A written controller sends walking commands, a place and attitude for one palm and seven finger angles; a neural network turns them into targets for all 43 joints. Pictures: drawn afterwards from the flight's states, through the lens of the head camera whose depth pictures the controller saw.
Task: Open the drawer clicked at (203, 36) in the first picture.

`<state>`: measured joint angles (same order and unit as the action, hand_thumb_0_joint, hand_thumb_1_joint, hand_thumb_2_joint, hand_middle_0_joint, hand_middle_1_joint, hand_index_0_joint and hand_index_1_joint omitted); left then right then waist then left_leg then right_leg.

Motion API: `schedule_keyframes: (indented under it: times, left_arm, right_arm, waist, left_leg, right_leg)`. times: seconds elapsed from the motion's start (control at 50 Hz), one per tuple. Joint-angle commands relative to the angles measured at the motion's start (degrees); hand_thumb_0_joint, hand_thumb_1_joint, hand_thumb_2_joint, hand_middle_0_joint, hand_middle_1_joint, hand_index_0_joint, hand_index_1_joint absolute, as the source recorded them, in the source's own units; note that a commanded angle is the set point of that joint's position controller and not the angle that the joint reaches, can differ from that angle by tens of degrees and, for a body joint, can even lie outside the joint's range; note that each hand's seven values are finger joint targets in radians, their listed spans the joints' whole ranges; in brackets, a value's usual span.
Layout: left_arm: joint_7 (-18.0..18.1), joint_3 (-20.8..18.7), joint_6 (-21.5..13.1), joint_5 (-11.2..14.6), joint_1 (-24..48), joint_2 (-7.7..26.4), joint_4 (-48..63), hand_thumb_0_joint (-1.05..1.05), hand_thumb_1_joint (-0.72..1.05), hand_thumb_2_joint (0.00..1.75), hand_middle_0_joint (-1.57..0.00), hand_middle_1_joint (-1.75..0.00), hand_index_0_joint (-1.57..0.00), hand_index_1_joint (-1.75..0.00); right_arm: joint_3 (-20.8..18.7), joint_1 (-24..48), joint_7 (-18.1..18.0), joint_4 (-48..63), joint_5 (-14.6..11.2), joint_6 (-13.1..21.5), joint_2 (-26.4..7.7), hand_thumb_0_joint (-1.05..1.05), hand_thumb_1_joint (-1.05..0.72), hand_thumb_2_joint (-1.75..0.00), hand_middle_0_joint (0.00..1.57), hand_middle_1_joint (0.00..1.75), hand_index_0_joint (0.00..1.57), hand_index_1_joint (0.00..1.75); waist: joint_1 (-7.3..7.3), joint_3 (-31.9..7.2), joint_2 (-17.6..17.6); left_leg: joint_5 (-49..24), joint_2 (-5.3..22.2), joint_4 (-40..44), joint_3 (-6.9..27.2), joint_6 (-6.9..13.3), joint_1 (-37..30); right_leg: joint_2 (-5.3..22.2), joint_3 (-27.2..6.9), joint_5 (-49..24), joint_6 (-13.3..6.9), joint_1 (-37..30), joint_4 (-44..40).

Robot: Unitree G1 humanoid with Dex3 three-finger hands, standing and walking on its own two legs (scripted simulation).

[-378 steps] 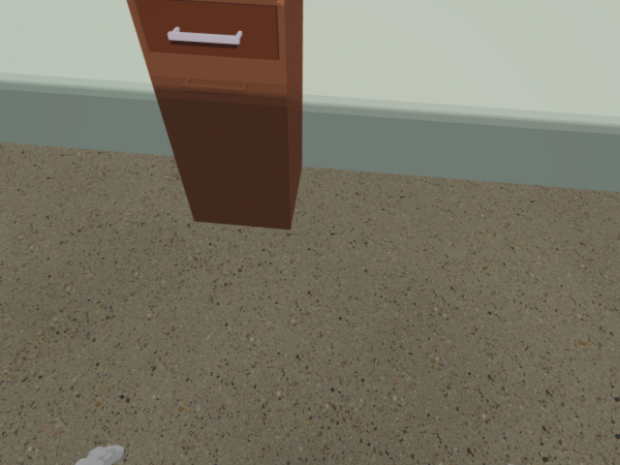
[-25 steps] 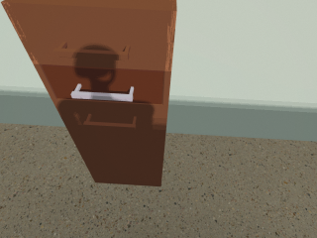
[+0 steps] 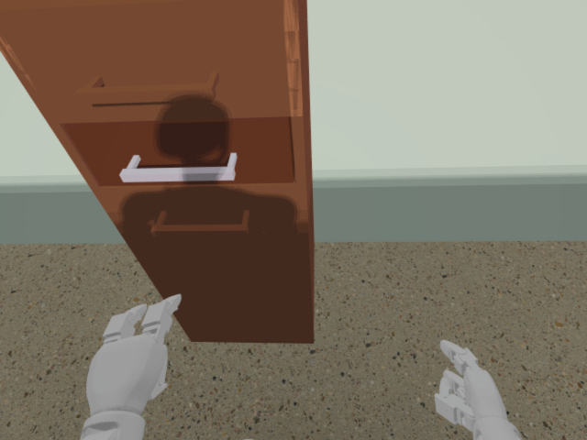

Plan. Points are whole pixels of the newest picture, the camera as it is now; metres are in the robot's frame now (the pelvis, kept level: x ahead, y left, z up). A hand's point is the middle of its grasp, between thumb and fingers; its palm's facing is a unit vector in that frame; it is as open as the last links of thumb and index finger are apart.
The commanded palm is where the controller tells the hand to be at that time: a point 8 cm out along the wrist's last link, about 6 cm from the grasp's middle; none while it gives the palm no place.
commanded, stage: raise the hand with hooked fingers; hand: left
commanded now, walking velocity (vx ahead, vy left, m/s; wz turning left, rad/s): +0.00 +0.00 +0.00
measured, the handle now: (180, 167) +0.53 +0.25 +0.09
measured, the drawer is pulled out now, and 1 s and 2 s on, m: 0.00 0.00 0.00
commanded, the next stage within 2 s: move the hooked fingers above the handle in 1.58 s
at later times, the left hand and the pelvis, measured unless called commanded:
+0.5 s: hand (128, 335) +0.23 +0.23 +0.06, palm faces +0.04 -0.11 -0.99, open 11.0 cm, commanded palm +0.20 +0.23 +0.13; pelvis +0.01 -0.01 +0.01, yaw +2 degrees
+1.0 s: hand (84, 253) +0.28 +0.27 +0.16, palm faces +0.15 -0.09 -0.98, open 13.6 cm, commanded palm +0.25 +0.26 +0.22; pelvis +0.00 +0.01 +0.03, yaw +3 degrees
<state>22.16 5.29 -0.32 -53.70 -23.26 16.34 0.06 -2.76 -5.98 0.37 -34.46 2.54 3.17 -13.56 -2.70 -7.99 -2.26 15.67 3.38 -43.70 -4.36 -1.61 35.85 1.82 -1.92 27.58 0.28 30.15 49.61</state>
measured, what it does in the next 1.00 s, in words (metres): stands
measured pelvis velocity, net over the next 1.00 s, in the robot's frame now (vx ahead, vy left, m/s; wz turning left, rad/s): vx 0.00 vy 0.01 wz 0.05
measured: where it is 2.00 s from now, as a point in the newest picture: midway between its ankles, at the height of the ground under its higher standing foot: outside the picture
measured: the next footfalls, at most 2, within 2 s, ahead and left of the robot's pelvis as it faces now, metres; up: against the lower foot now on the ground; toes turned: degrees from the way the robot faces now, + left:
none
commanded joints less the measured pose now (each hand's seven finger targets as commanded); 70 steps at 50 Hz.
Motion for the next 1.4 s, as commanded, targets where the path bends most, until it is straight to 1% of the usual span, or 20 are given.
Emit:
schedule_keyframes:
  times: [0.0,0.02,0.06,0.1,0.14,0.18,0.26,0.34,0.42,0.5,0.62,0.78,0.82,0.86,0.92,0.98,1.14,1.22,1.26,1.38]
  left_arm:
    - [3.3,-8.9,-2.6,-9.1,-8.0,12.5,12.1,0.00,0.50,0.73,-0.23,-0.55,-0.23,-0.55]
    - [4.4,-11.5,-3.2,-10.0,-3.6,15.4,14.9,0.00,0.48,0.72,-0.23,-0.57,-0.23,-0.57]
    - [5.8,-11.0,-4.1,-8.8,4.4,14.1,20.2,0.00,0.43,0.70,-0.23,-0.60,-0.23,-0.60]
    - [6.3,-11.4,-5.4,-7.1,11.4,15.1,23.3,0.00,0.39,0.68,-0.24,-0.63,-0.24,-0.63]
    - [5.7,-10.1,-6.0,-5.7,15.7,14.5,24.0,0.00,0.34,0.66,-0.24,-0.66,-0.24,-0.66]
    - [3.8,-8.0,-5.0,-4.5,13.8,12.9,21.9,0.00,0.29,0.64,-0.24,-0.69,-0.24,-0.69]
    - [-2.0,-5.8,0.5,-2.9,11.3,12.8,18.1,0.00,0.20,0.60,-0.25,-0.75,-0.25,-0.75]
    - [-7.0,-8.9,3.3,-2.0,8.3,16.4,17.1,0.00,0.11,0.56,-0.26,-0.81,-0.26,-0.81]
    - [-8.6,-11.9,1.6,-1.0,11.1,19.1,18.4,0.00,0.01,0.52,-0.26,-0.87,-0.26,-0.87]
    - [-8.0,-12.9,-0.8,0.2,15.3,19.2,20.0,0.00,-0.08,0.48,-0.27,-0.93,-0.27,-0.93]
    - [-8.9,-12.4,-0.2,1.2,20.9,20.1,20.8,0.00,-0.22,0.42,-0.28,-1.02,-0.28,-1.02]
    - [-14.4,-11.0,3.0,2.3,30.9,22.2,19.1,0.00,-0.41,0.34,-0.29,-1.14,-0.29,-1.14]
    - [-15.8,-12.5,3.4,2.3,34.1,24.5,19.3,0.00,-0.45,0.32,-0.30,-1.17,-0.30,-1.17]
    - [-17.3,-12.2,3.5,2.8,36.1,24.5,19.0,0.00,-0.50,0.30,-0.30,-1.20,-0.30,-1.20]
    - [-19.7,-13.7,4.2,4.0,37.8,26.4,17.3,0.00,-0.50,0.30,-0.30,-1.20,-0.30,-1.20]
    - [-22.2,-12.0,4.6,4.6,42.6,25.9,16.2,0.00,-0.50,0.30,-0.30,-1.20,-0.30,-1.20]
    - [-27.1,-13.2,3.0,6.2,53.2,29.9,14.5,0.00,-0.50,0.30,-0.30,-1.20,-0.30,-1.20]
    - [-28.8,-15.2,2.5,7.4,48.4,30.0,10.8,0.00,-0.50,0.30,-0.30,-1.20,-0.30,-1.20]
    - [-29.6,-14.0,2.0,8.0,47.6,28.8,11.8,0.00,-0.50,0.30,-0.30,-1.20,-0.30,-1.20]
    - [-27.7,-16.3,-1.0,7.9,49.1,31.0,17.6,0.00,-0.50,0.30,-0.30,-1.20,-0.30,-1.20]
  right_arm:
    - [-1.4,7.2,1.4,12.9,1.4,-2.9,-4.6,0.00,-0.90,-0.90,0.20,0.30,0.20,0.30]
    - [-1.4,7.2,1.3,12.4,1.9,-3.6,-4.4,0.00,-0.90,-0.90,0.20,0.30,0.20,0.30]
    - [-1.7,7.3,1.1,13.1,2.7,-4.4,-4.3,0.00,-0.90,-0.90,0.20,0.30,0.20,0.30]
    - [-1.7,7.3,0.3,12.9,3.0,-4.2,-4.4,0.00,-0.90,-0.90,0.20,0.30,0.20,0.30]
    - [-1.6,7.0,-0.5,12.2,3.1,-3.5,-4.5,0.00,-0.90,-0.90,0.20,0.30,0.20,0.30]
    - [-1.3,7.1,-0.8,11.9,2.6,-3.2,-4.7,0.00,-0.90,-0.90,0.20,0.30,0.20,0.30]
    - [-0.4,8.1,-1.3,11.3,0.9,-4.2,-4.4,0.00,-0.90,-0.90,0.20,0.30,0.20,0.30]
    - [0.9,8.8,-1.4,10.8,0.2,-5.1,-4.2,0.00,-0.90,-0.90,0.20,0.30,0.20,0.30]
    - [1.1,8.5,-1.7,10.4,0.2,-5.0,-4.1,0.00,-0.90,-0.90,0.20,0.30,0.20,0.30]
    - [0.4,7.5,-1.9,9.6,0.0,-4.2,-4.4,0.00,-0.90,-0.90,0.20,0.30,0.20,0.30]
    - [-0.5,7.2,-1.8,8.8,-0.7,-3.2,-5.3,0.00,-0.90,-0.90,0.20,0.30,0.20,0.30]
    - [0.2,8.4,-1.9,8.4,-2.2,-4.4,-5.8,0.00,-0.90,-0.90,0.20,0.30,0.20,0.30]
    - [0.4,9.2,-1.9,8.4,-2.5,-4.6,-5.9,0.00,-0.90,-0.90,0.20,0.30,0.20,0.30]
    - [0.6,9.0,-1.9,8.2,-2.5,-5.0,-5.7,0.00,-0.90,-0.90,0.20,0.30,0.20,0.30]
    - [1.1,9.7,-1.6,8.3,-2.7,-5.4,-6.1,0.00,-0.90,-0.90,0.20,0.30,0.20,0.30]
    - [1.5,9.9,-1.4,8.0,-2.9,-6.3,-6.2,0.00,-0.90,-0.90,0.20,0.30,0.20,0.30]
    - [2.2,10.0,-1.6,7.6,-3.2,-5.9,-6.9,0.00,-0.90,-0.90,0.20,0.30,0.20,0.30]
    - [1.7,9.1,-1.0,7.5,-3.5,-5.9,-7.4,0.00,-0.90,-0.90,0.20,0.30,0.20,0.30]
    - [1.7,8.8,-0.7,7.7,-3.5,-6.2,-7.6,0.00,-0.90,-0.90,0.20,0.30,0.20,0.30]
    - [1.0,8.2,-0.5,8.1,-3.1,-5.4,-7.7,0.00,-0.90,-0.90,0.20,0.30,0.20,0.30]
  waist:
    - [-5.57,-7.5,5.2]
    - [-4.98,-8.5,3.9]
    - [-2.28,-10.3,-0.7]
    - [-0.22,-10.4,-1.5]
    - [1.63,-9.4,0.2]
    - [1.41,-8.5,-1.5]
    - [-0.38,-7.5,2.1]
    - [-2.70,-6.9,3.8]
    - [-2.93,-4.1,3.3]
    - [-2.23,-4.8,1.9]
    - [-1.99,-6.6,1.6]
    - [-1.74,-3.7,0.0]
    - [-2.05,-4.9,-1.3]
    - [-2.14,-6.0,-1.4]
    - [-2.47,-5.2,-1.0]
    - [-1.67,-3.3,-0.9]
    - [-1.43,-4.7,-1.8]
    - [-2.33,-3.6,0.7]
    - [-2.14,-3.4,1.0]
    - [-2.43,-6.0,-1.7]
  left_leg:
    - [-7.3,-5.4,-0.7,1.5,2.6,-8.3]
    - [-7.3,-5.4,-2.2,2.0,2.6,-8.6]
    - [-6.2,-5.4,-5.1,2.8,2.9,-13.1]
    - [-5.3,-5.4,-7.2,3.5,3.4,-15.2]
    - [-3.7,-5.1,-8.1,4.4,3.8,-15.5]
    - [-4.3,-4.9,-6.4,4.1,4.0,-15.8]
    - [-6.1,-4.7,-1.1,3.0,3.8,-14.5]
    - [-8.9,-4.9,3.3,2.2,3.4,-15.2]
    - [-8.8,-4.7,6.3,1.9,3.2,-16.8]
    - [-9.4,-4.7,7.7,2.0,3.2,-20.1]
    - [-12.6,-4.8,9.5,1.9,3.3,-23.9]
    - [-12.7,-4.8,14.0,2.6,3.0,-26.7]
    - [-13.2,-4.6,14.8,2.7,2.8,-28.0]
    - [-14.1,-4.6,15.5,2.7,2.8,-29.2]
    - [-15.2,-4.6,16.3,2.7,2.6,-29.5]
    - [-13.6,-4.5,17.5,2.5,2.5,-29.4]
    - [-12.1,-4.7,18.8,3.0,2.5,-30.9]
    - [-12.5,-4.5,19.5,3.1,2.4,-30.2]
    - [-12.6,-4.5,19.8,2.7,2.6,-29.6]
    - [-13.2,-4.7,19.5,2.9,2.8,-31.2]
  right_leg:
    - [-2.8,-3.0,-15.7,-3.9,3.8,-7.3]
    - [-2.9,-3.8,-15.0,-4.0,5.3,-6.8]
    - [-2.4,-4.8,-11.5,-3.8,9.6,-7.6]
    - [-2.2,-4.4,-10.9,-3.4,11.7,-8.1]
    - [-2.2,-3.7,-9.3,-2.9,13.2,-8.8]
    - [-2.4,-1.3,-11.9,-2.6,11.0,-9.0]
    - [-2.6,1.0,-17.7,-1.9,2.7,-10.6]
    - [-2.1,1.3,-22.1,-1.4,-4.6,-12.9]
    - [-2.0,2.2,-20.8,-1.1,-6.7,-15.7]
    - [-2.0,3.0,-19.9,-1.0,-7.1,-17.2]
    - [-2.1,3.6,-22.4,-0.9,-9.5,-18.8]
    - [-2.8,4.8,-20.2,-1.0,-11.5,-21.5]
    - [-3.0,4.6,-20.0,-1.2,-13.0,-22.2]
    - [-2.9,4.7,-20.6,-1.2,-14.2,-22.6]
    - [-3.2,4.7,-22.0,-1.1,-15.5,-23.7]
    - [-3.0,4.9,-20.5,-1.0,-15.2,-24.8]
    - [-2.8,4.8,-18.3,-1.1,-16.4,-26.6]
    - [-3.1,5.2,-18.9,-1.1,-17.3,-27.2]
    - [-2.7,5.4,-19.4,-0.8,-17.3,-27.1]
    - [-2.8,5.2,-18.6,-0.9,-17.1,-26.9]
